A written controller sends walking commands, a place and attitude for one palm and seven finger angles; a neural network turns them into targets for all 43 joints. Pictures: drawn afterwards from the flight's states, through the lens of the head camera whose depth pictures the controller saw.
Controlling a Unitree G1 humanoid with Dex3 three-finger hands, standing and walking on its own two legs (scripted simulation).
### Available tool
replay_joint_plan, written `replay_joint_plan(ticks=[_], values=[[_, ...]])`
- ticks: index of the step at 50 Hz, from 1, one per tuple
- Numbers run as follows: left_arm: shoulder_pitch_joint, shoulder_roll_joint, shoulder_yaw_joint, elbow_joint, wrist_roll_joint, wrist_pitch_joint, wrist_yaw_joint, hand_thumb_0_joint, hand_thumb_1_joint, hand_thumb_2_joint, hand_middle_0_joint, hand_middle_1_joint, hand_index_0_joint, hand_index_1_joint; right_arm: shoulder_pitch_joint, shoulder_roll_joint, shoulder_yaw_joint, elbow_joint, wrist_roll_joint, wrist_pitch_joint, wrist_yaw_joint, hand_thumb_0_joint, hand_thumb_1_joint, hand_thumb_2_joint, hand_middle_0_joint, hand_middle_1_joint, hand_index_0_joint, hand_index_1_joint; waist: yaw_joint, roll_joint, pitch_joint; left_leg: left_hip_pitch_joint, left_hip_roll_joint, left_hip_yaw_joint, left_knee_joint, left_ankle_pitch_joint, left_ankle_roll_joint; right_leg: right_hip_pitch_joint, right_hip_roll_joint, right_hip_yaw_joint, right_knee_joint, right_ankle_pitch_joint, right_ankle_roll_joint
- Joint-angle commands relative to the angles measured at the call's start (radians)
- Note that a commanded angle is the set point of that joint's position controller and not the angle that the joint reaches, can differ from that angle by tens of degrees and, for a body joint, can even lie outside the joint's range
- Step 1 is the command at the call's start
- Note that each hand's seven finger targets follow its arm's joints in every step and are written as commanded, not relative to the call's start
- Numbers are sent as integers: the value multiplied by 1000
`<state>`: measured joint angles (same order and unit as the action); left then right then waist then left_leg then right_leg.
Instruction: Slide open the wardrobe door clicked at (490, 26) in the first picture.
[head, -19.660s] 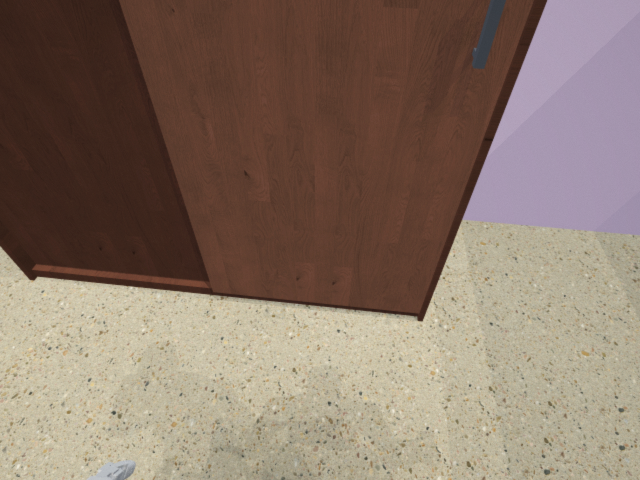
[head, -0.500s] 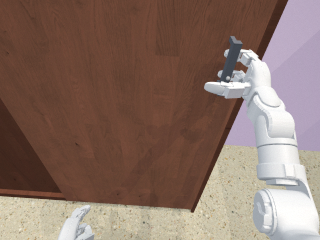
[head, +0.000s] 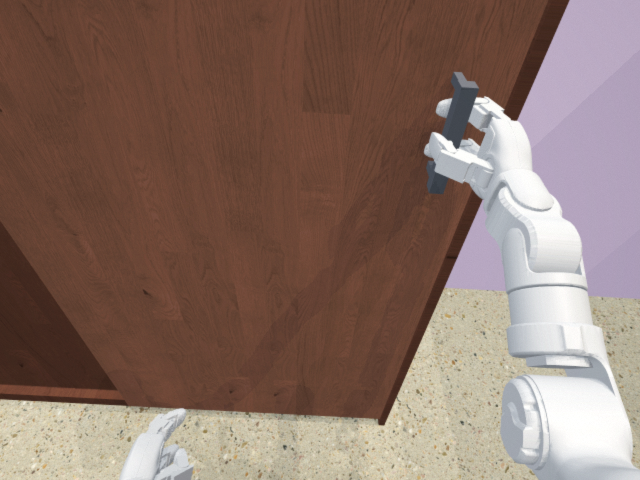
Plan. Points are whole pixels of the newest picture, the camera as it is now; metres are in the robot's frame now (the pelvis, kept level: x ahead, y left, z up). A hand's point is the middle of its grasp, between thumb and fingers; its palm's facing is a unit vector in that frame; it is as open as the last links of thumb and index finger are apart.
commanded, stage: grip the handle and tug to test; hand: right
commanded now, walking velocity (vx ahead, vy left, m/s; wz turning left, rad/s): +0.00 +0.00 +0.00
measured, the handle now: (446, 134) +0.47 -0.13 +0.24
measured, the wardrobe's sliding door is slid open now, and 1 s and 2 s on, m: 0.00 0.00 0.00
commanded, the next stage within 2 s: tug the door sideways, standing still in 0.64 s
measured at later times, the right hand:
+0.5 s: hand (444, 157) +0.41 -0.11 +0.25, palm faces +0.01 +1.00 +0.02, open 6.4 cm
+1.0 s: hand (442, 156) +0.41 -0.11 +0.25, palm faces +0.02 +1.00 -0.04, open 6.3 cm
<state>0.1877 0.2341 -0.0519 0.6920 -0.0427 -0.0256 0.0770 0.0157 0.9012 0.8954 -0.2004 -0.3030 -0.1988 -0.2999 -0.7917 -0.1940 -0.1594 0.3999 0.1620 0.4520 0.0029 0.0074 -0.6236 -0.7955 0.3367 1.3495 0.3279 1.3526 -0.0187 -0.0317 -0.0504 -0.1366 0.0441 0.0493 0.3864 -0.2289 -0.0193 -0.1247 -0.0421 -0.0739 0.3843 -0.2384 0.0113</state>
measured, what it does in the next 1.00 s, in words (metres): stands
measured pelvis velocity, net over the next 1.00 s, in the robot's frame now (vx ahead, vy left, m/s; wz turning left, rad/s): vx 0.03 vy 0.00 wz -0.02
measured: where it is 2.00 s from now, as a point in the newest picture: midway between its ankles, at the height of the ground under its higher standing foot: outside the picture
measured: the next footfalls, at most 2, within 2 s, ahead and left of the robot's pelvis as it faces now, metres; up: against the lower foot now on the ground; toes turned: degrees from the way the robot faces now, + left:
none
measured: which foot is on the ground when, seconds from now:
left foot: down 0.00-1.00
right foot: down 0.00-1.00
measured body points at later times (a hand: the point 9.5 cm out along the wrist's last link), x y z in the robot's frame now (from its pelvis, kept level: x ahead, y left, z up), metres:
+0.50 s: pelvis +0.01 +0.00 +0.00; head -0.02 +0.02 +0.45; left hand +0.16 +0.24 -0.09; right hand +0.40 -0.17 +0.25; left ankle -0.01 +0.13 -0.74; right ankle -0.02 -0.12 -0.74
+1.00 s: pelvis +0.03 +0.00 +0.00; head +0.02 +0.02 +0.45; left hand +0.24 +0.22 -0.09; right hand +0.40 -0.16 +0.25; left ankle -0.01 +0.13 -0.74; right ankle -0.02 -0.13 -0.74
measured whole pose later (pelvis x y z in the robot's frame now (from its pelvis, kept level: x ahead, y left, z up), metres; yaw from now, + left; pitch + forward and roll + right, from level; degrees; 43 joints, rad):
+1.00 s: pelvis +0.03 +0.00 +0.00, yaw -1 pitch +0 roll +0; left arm 0.12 0.25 -0.04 0.65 -0.03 0.03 0.05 0.02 0.90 0.90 -0.20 -0.30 -0.20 -0.30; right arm -0.66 -0.15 -0.10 0.05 0.15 0.63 -0.03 0.01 -0.68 -0.82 0.32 1.33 0.28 1.35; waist -0.05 -0.05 -0.05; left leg -0.11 0.04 0.06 0.40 -0.27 -0.01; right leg -0.10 -0.04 -0.05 0.39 -0.28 0.02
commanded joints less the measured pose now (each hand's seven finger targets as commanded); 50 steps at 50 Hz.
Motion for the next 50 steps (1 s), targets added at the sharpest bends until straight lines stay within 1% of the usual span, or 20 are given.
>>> replay_joint_plan(ticks=[1, 2, 5, 7, 10, 14, 15, 18, 20, 22, 26, 29, 31, 33, 35, 37, 38, 43, 47, 50], values=[[-125, 113, 37, -156, 5, -41, 3, 0, 900, 900, -200, -300, -200, -300, -488, -169, -66, -243, 9, -72, 7, 0, -900, -900, 450, 1400, 450, 1400, -10, 93, -314, 106, -50, -8, -5, 429, 51, 111, 36, 27, -8, 382, -46], [-129, 118, 39, -161, 4, -37, 4, 0, 900, 900, -200, -300, -200, -300, -441, -192, -87, -241, 11, -75, 7, 0, -900, -900, 450, 1400, 450, 1400, -20, 106, -305, 117, -51, -11, -12, 427, 50, 104, 34, 24, -11, 380, -48], [-131, 113, 34, -160, 0, -32, 6, 0, 900, 900, -200, -300, -200, -300, -488, -165, -50, -236, 5, -70, 10, 0, -900, -900, 450, 1400, 450, 1400, -2, 84, -257, 85, -50, -11, -20, 389, 49, 93, 32, 23, -18, 342, -48], [-126, 119, 38, -160, 2, -28, 7, 0, 900, 900, -200, -300, -200, -300, -476, -206, -81, -237, 0, -73, 3, 0, -900, -900, 450, 1400, 450, 1400, -9, 95, -266, 93, -52, -12, -28, 370, 50, 98, 30, 25, -23, 338, -48], [-133, 110, 35, -165, 1, -32, 7, 0, 900, 900, -200, -300, -200, -300, -512, -175, -53, -262, -6, -69, 0, 0, -900, -900, 450, 1400, 450, 1400, -4, 27, -285, 85, -50, -16, -22, 377, 54, 114, 34, 24, -17, 350, -46], [-144, 110, 39, -183, 3, -30, 0, 0, 900, 900, -200, -300, -200, -300, -430, -177, -71, -335, 2, -72, 1, 0, -900, -900, 450, 1400, 450, 1400, -26, 42, -348, 141, -51, -13, -6, 442, 57, 133, 33, 22, -16, 412, -44], [-150, 109, 38, -187, 2, -29, -1, 0, 900, 900, -200, -300, -200, -300, -406, -156, -61, -337, 8, -67, 5, 0, -900, -900, 450, 1400, 450, 1400, -27, 57, -340, 140, -52, -12, -7, 451, 55, 131, 35, 19, -16, 411, -45], [-157, 117, 40, -193, 1, -22, -1, 0, 900, 900, -200, -300, -200, -300, -354, -185, -88, -353, 16, -61, 13, 0, -900, -900, 450, 1400, 450, 1400, -31, 107, -311, 149, -54, -13, -21, 440, 49, 115, 32, 15, -28, 384, -51], [-165, 112, 39, -201, 3, -23, -4, 0, 900, 900, -200, -300, -200, -300, -343, -166, -73, -401, 13, -58, 18, 0, -900, -900, 450, 1400, 450, 1400, -34, 86, -321, 156, -54, -11, -12, 466, 52, 127, 33, 14, -26, 413, -50], [-174, 115, 40, -211, 3, -17, -9, 0, 900, 900, -200, -300, -200, -300, -265, -193, -101, -432, 13, -52, 19, 0, -900, -900, 450, 1400, 450, 1400, -51, 70, -326, 176, -56, -14, -12, 490, 53, 130, 33, 9, -25, 439, -49], [-184, 113, 38, -215, 0, -6, -13, 0, 900, 900, -200, -300, -200, -300, -246, -178, -87, -485, 15, -17, 25, 0, -900, -900, 450, 1400, 450, 1400, -44, 73, -302, 172, -56, -11, -12, 504, 50, 121, 33, 5, -27, 437, -49], [-197, 111, 39, -235, 2, -2, -21, 0, 900, 900, -200, -300, -200, -300, -161, -192, -110, -568, 17, 3, 25, 0, -900, -900, 450, 1400, 450, 1400, -66, 43, -356, 215, -53, -13, 10, 590, 53, 139, 36, 1, -14, 519, -48], [-200, 109, 40, -242, 4, 4, -26, 0, 900, 900, -200, -300, -200, -300, -112, -175, -104, -612, 22, 21, 29, 0, -900, -900, 450, 1400, 450, 1400, -68, 56, -363, 226, -53, -10, 20, 635, 52, 139, 38, 1, -6, 553, -48], [-204, 113, 40, -246, 3, 15, -29, 0, 900, 900, -200, -300, -200, -300, -68, -206, -132, -637, 28, 33, 31, 0, -900, -900, 450, 1400, 450, 1400, -73, 74, -356, 238, -52, -10, 22, 661, 49, 126, 36, -1, -6, 560, -48], [-209, 112, 39, -248, 4, 18, -30, 0, 900, 900, -200, -300, -200, -300, -59, -180, -114, -645, 33, 52, 36, 0, -900, -900, 450, 1400, 450, 1400, -67, 103, -336, 221, -54, -7, 24, 664, 46, 123, 38, 0, -1, 552, -50], [-216, 115, 40, -253, 3, 25, -32, 0, 900, 900, -200, -300, -200, -300, -41, -202, -128, -689, 32, 62, 35, 0, -900, -900, 450, 1400, 450, 1400, -76, 78, -348, 230, -56, -10, 31, 680, 49, 132, 39, -1, 5, 582, -49], [-219, 109, 36, -249, 3, 23, -33, 0, 900, 900, -200, -300, -200, -300, -106, -154, -69, -700, 29, 68, 35, 0, -900, -900, 450, 1400, 450, 1400, -57, 64, -346, 212, -52, -8, 34, 680, 48, 140, 39, 1, 9, 595, -49], [-186, 110, 43, -196, 5, 9, -23, 0, 900, 900, -200, -300, -200, -300, -339, -95, 9, -611, 14, 97, 1, 0, -900, -900, 450, 1400, 450, 1400, -4, 43, -307, 118, -60, -3, 29, 635, 48, 175, 37, 18, 39, 602, -48], [-177, 101, 44, -181, 10, 6, -23, 0, 900, 900, -200, -300, -200, -300, -393, -35, 70, -595, 0, 92, -13, 0, -900, -900, 450, 1400, 450, 1400, 4, 8, -359, 118, -58, 4, 57, 672, 50, 205, 44, 25, 67, 680, -44], [-179, 96, 42, -173, 14, 1, -27, 0, 900, 900, -200, -300, -200, -300, -434, 18, 110, -547, 9, 74, -13, 0, -900, -900, 450, 1400, 450, 1400, 12, 56, -373, 113, -56, 8, 66, 661, 49, 199, 44, 44, 68, 654, -44]])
